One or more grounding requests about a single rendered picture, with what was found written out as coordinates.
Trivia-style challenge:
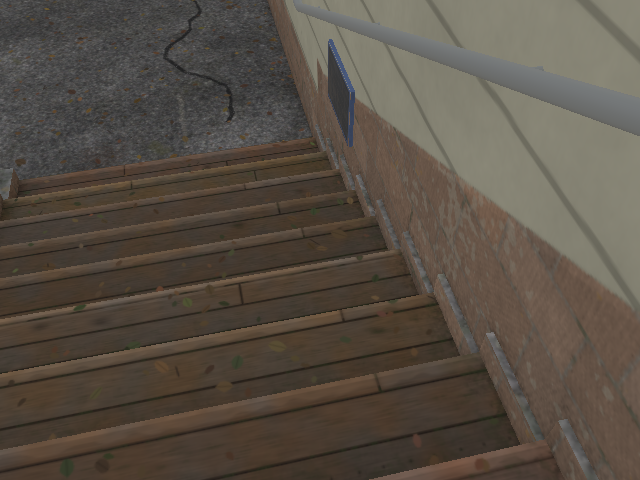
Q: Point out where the stairs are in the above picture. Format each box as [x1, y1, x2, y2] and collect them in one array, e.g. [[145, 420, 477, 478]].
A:
[[0, 137, 565, 480]]

